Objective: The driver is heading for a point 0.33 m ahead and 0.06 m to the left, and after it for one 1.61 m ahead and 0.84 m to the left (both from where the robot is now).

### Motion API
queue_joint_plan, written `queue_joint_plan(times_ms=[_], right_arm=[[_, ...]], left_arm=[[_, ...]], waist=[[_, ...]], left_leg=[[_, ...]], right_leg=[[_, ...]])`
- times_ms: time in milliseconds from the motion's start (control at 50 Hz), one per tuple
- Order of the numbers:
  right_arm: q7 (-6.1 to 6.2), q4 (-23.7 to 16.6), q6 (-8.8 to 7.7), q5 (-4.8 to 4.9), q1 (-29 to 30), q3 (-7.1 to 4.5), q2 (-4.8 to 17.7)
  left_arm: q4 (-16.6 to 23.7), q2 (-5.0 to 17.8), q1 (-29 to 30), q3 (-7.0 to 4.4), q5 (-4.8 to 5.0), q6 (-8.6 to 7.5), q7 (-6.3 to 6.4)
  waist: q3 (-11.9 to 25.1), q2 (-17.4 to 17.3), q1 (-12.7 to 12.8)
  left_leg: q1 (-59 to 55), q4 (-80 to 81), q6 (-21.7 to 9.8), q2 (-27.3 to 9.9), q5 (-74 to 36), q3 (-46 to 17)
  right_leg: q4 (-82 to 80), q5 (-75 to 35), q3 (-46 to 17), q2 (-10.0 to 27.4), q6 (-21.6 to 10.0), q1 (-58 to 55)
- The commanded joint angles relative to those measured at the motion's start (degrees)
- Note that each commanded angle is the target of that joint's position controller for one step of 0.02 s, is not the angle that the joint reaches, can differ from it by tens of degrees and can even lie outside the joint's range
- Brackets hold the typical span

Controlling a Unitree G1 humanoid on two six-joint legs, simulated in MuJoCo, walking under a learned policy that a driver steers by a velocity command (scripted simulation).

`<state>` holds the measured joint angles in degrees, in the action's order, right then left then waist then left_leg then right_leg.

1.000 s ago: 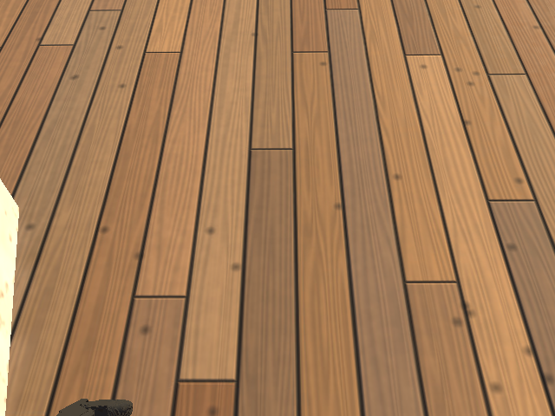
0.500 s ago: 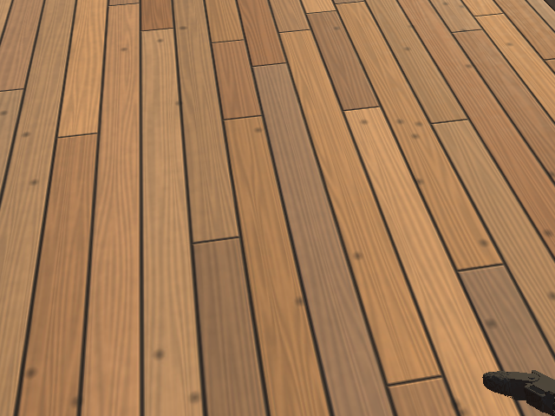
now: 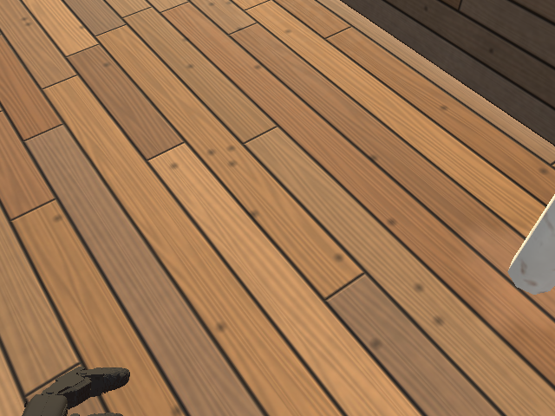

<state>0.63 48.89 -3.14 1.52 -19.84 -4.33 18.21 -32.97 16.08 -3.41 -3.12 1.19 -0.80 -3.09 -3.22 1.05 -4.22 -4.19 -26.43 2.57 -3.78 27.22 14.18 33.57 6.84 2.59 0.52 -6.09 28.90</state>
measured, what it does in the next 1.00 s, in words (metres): walks ahead: left foot, then right foot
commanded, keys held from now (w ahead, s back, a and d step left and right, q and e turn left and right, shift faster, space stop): w+e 0.18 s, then w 0.02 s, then q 0.80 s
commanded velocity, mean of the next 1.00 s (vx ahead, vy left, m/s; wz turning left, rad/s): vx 0.22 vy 0.00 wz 0.10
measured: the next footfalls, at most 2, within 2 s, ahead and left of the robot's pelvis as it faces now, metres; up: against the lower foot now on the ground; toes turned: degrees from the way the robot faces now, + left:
left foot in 0.46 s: +0.45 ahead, +0.08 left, +0.00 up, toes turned -7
right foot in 0.88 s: +0.42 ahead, -0.14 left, +0.00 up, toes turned +13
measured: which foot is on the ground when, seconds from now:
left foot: down 0.00-0.00, up 0.02-0.44, down 0.46-0.90, up 0.92-1.00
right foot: down 0.00-0.48, up 0.50-0.86, down 0.88-1.00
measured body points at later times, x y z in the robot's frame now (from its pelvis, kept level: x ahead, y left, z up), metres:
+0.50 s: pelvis +0.27 +0.01 +0.00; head +0.30 +0.01 +0.45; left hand +0.38 +0.28 -0.11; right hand +0.43 -0.26 -0.09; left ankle +0.41 +0.09 -0.72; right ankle +0.13 -0.09 -0.69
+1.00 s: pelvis +0.34 -0.04 +0.02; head +0.37 -0.06 +0.47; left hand +0.42 +0.26 -0.06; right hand +0.55 -0.30 -0.08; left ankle +0.35 +0.09 -0.66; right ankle +0.38 -0.15 -0.72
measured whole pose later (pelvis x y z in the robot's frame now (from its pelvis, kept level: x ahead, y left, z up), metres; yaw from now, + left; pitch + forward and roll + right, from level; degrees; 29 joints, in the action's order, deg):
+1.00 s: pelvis +0.34 -0.04 +0.02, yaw +11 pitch +1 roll +1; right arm 1.1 37.8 2.7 0.9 -10.2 -5.2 19.8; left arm -40.6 15.8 -11.2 -3.3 -1.6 -0.6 1.8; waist -1.6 -2.5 -0.2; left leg 30.0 -55.1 1.9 7.2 24.8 -8.1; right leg 27.9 12.7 -2.4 -0.2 -0.3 16.3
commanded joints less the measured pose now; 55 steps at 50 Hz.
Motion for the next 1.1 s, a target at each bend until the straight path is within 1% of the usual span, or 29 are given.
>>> queue_joint_plan(times_ms=[20,40,60,80,100,120,200,280,360,420,440,460,480,500,520,540,560,600,640,700,820,880,900,920,940,960,1000,1040,1100], right_arm=[[-0.14,-8.15,-1.66,-3.18,-3.28,1.14,0.97],[-1.06,-8.66,-3.79,-1.56,1.88,0.81,5.54],[-1.49,-10.69,-4.82,0.83,8.78,-0.09,8.65],[-1.27,-11.08,-5.38,0.45,9.96,0.39,7.5],[-1.0,-10.17,-5.33,-0.86,9.53,0.18,7.53],[-1.03,-9.53,-4.66,-1.53,7.97,-0.12,7.79],[-1.16,-9.65,-2.6,-2.56,8.65,0.53,4.84],[-2.07,-10.02,-3.0,-2.46,15.69,2.09,1.52],[-3.21,-10.31,-3.07,-1.51,17.5,1.58,3.22],[-3.76,-9.81,-2.94,-1.81,14.25,0.53,5.57],[-3.77,-8.76,-2.95,-2.14,10.43,-0.07,6.59],[-3.56,-8.46,-3.06,-2.43,7.36,-1.07,9.59],[-3.35,-9.73,-2.84,-3.28,5.6,-1.59,13.51],[-3.17,-10.02,-1.88,-2.75,4.61,-0.89,10.51],[-3.31,-10.87,-1.13,-1.49,5.17,-0.4,8.64],[-3.06,-11.78,-0.35,-0.99,8.04,-0.33,7.61],[-2.6,-12.16,0.39,-0.95,9.96,-0.1,6.79],[-1.66,-12.81,1.53,-1.56,11.9,-0.22,6.93],[-1.06,-13.41,2.32,-2.18,12.38,-0.75,7.41],[-0.03,-13.95,3.01,-1.43,11.81,-1.69,8.71],[0.65,-14.75,4.96,-0.93,11.34,-2.27,8.73],[0.97,-15.01,5.8,-0.16,11.31,-2.0,7.5],[0.85,-15.13,5.77,-0.39,9.34,-1.28,5.0],[0.69,-17.29,5.19,0.05,10.79,-1.47,4.7],[0.64,-15.97,4.59,-1.21,8.78,-2.82,9.07],[0.5,-14.34,4.8,-0.73,6.97,-3.59,10.29],[0.92,-12.51,6.13,-0.73,4.88,-3.28,7.94],[0.66,-13.58,6.58,-0.24,6.62,-2.49,5.72],[0.23,-16.37,6.34,0.14,11.69,-1.69,4.36]], left_arm=[[-1.21,20.06,-19.49,-6.8,0.82,0.02,1.93],[0.79,15.06,-21.65,-5.31,0.48,-0.93,1.74],[-0.34,11.91,-19.56,-4.25,-0.12,-1.86,1.48],[-0.61,10.65,-16.34,-3.82,-0.07,-2.38,1.54],[0.01,9.03,-12.44,-3.25,-0.24,-2.48,1.71],[0.76,7.5,-10.16,-2.68,-0.99,-2.64,2.0],[-0.55,8.94,-10.2,-2.91,-0.68,-2.89,3.16],[-3.71,8.42,-12.94,-2.46,-1.01,-2.46,4.23],[-6.74,8.3,-15.02,-1.97,-1.35,-2.56,3.88],[-7.95,8.94,-12.97,-2.14,-1.51,-2.08,4.12],[-7.86,8.93,-11.49,-2.14,-1.24,-1.75,4.42],[-7.44,8.56,-12.64,-2.02,-1.62,-1.51,4.79],[-6.21,6.76,-18.35,-1.35,-2.7,-1.72,4.97],[-6.83,5.02,-21.9,-0.49,-2.68,-1.43,4.72],[-6.91,8.94,-20.6,-1.2,-1.61,-0.93,4.27],[-5.98,9.45,-15.48,-1.53,-0.65,-0.04,4.37],[-5.34,9.03,-12.25,-1.58,-0.89,0.64,4.64],[-4.54,7.89,-10.71,-1.66,-1.34,1.72,5.38],[-5.05,5.82,-11.73,-1.23,-1.6,1.5,5.73],[-5.38,5.44,-10.95,-1.09,-1.71,1.08,5.85],[-4.59,5.87,-7.9,-1.43,-1.06,-0.28,4.86],[-5.61,7.0,-10.91,-2.25,-0.99,-1.31,4.37],[-5.15,10.81,-12.07,-3.11,-2.03,-1.18,4.73],[-5.47,14.67,-10.38,-4.06,-3.98,-0.51,4.69],[-3.6,11.51,-7.18,-3.28,-4.63,-0.73,4.74],[-2.62,8.63,-4.28,-2.43,-3.83,-0.79,5.08],[-2.13,6.69,-2.04,-1.78,-1.94,-0.69,5.43],[-2.47,6.58,-3.23,-1.54,-1.96,-0.13,5.72],[-3.42,7.94,-6.87,-2.18,-2.35,0.81,6.12]], waist=[[18.3,15.22,6.22],[27.39,9.21,11.03],[17.66,5.42,11.9],[11.79,1.53,9.3],[7.93,-0.43,6.69],[6.75,1.02,4.71],[4.34,0.57,3.03],[2.93,2.75,6.72],[3.35,3.7,7.83],[4.14,3.68,5.03],[5.49,3.03,2.66],[8.79,-0.88,1.76],[15.97,-10.24,4.43],[22.69,-17.62,4.32],[23.35,-10.9,3.16],[17.69,-6.48,2.73],[11.93,-2.67,3.01],[7.72,-4.62,4.82],[7.97,-8.22,5.24],[10.95,-8.31,4.54],[9.34,-10.16,3.22],[8.73,-9.24,5.39],[9.87,-1.76,4.63],[5.87,15.45,3.15],[6.11,11.88,3.2],[6.06,7.69,2.03],[5.04,5.3,2.05],[4.18,6.02,3.28],[5.24,8.19,6.55]], left_leg=[[41.6,-46.56,-1.2,2.96,3.25,-5.62],[48.2,-53.75,-1.68,4.94,7.44,-19.37],[52.96,-52.75,-2.92,2.03,1.22,-19.88],[51.33,-47.47,-3.57,-0.34,-4.01,-19.54],[47.71,-42.3,-3.03,-2.03,-6.77,-19.44],[43.6,-39.48,-2.62,-3.25,-8.89,-19.92],[39.14,-30.05,1.19,-2.2,-14.72,-17.33],[31.39,-11.27,1.41,0.76,-34.57,-14.23],[30.37,-5.27,-2.16,1.54,-37.87,-15.69],[29.02,-3.9,-5.03,2.51,-29.35,-16.18],[24.8,-1.4,-6.07,4.07,-29.88,-14.85],[18.2,-0.53,-7.64,2.1,-45.47,-17.23],[2.5,-3.31,-15.07,-8.54,-63.78,-32.0],[-7.07,0.54,-23.79,-17.05,-65.79,-48.15],[-5.14,3.29,-23.1,-16.3,-50.7,-50.22],[0.42,4.43,-20.75,-13.63,-37.59,-45.67],[8.12,6.82,-18.5,-11.27,-29.38,-42.04],[18.3,10.12,-15.74,-7.19,-19.59,-39.09],[21.24,10.74,-15.05,-4.29,-20.6,-36.21],[20.72,9.8,-15.28,-3.9,-19.6,-36.72],[20.79,8.91,-13.58,-2.97,-11.68,-42.02],[23.72,4.42,-9.98,0.47,-10.43,-41.54],[29.05,-4.6,-6.82,4.39,-1.11,-36.48],[38.61,-17.06,-3.68,13.2,5.46,-23.0],[38.55,-30.32,-1.41,9.28,6.01,-23.62],[38.22,-35.7,-0.56,8.71,2.99,-23.33],[40.24,-42.48,1.68,7.73,-2.13,-21.98],[40.9,-42.71,3.1,6.74,-4.44,-19.22],[42.04,-34.47,4.44,4.4,-5.35,-17.19]], right_leg=[[-5.65,5.74,-35.6,14.89,-15.88,-52.32],[-15.53,17.51,-51.92,19.44,-19.47,-55.2],[-17.5,14.29,-43.24,17.44,-15.62,-49.21],[-17.67,8.74,-36.28,14.97,-13.39,-40.64],[-17.98,1.84,-30.77,12.71,-11.81,-32.84],[-19.06,-4.29,-26.87,10.87,-11.36,-27.74],[-21.78,-13.03,-19.56,8.06,-11.4,-17.53],[-19.58,-22.61,-9.31,3.6,-6.09,-14.07],[-16.6,-21.1,-10.38,7.26,-4.48,-20.15],[-10.02,-25.6,-10.96,9.55,-3.0,-24.98],[-4.19,-30.18,-9.58,7.92,-1.68,-25.34],[5.88,-27.12,-6.98,3.99,0.9,-24.06],[23.97,-5.21,-4.57,-2.22,5.03,-11.2],[38.45,30.4,-5.65,-7.97,8.46,0.22],[43.08,29.84,-10.89,-5.1,8.42,3.06],[44.36,26.34,-10.14,-3.22,8.54,5.85],[40.96,23.72,-9.22,-1.87,8.48,7.18],[31.02,19.73,-8.77,-0.23,8.34,2.65],[22.71,18.47,-7.08,-1.6,9.03,-1.37],[15.76,14.69,-7.85,-2.14,10.03,-4.25],[4.22,11.49,-8.47,-3.15,9.43,-7.86],[-10.94,3.79,-8.26,-0.98,6.73,-17.64],[-14.78,4.66,-17.07,9.75,2.73,-23.07],[-18.75,-1.21,-30.21,18.76,-5.27,-20.01],[-17.99,-5.39,-31.13,21.67,-8.22,-17.94],[-16.49,-7.61,-25.6,19.02,-6.67,-17.47],[-14.66,-9.47,-17.81,14.58,-4.07,-19.47],[-14.67,-13.15,-12.69,12.65,-4.53,-20.11],[-14.19,-15.34,-11.09,13.97,-6.14,-26.71]])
